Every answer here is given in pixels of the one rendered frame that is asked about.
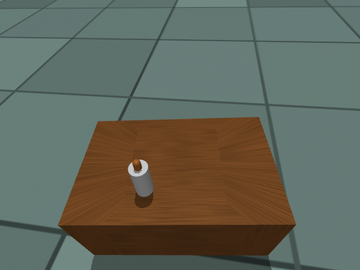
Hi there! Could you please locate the bottle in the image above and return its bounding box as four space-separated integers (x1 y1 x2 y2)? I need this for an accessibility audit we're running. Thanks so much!
128 159 154 197

